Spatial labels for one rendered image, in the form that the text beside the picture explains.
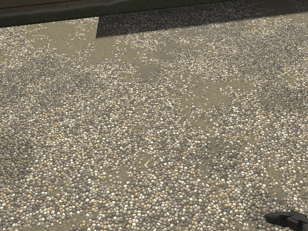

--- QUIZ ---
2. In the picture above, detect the robot right hand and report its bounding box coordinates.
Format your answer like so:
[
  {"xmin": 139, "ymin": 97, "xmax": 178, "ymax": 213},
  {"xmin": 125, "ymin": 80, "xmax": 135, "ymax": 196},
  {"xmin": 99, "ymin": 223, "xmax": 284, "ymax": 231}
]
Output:
[{"xmin": 265, "ymin": 210, "xmax": 308, "ymax": 231}]

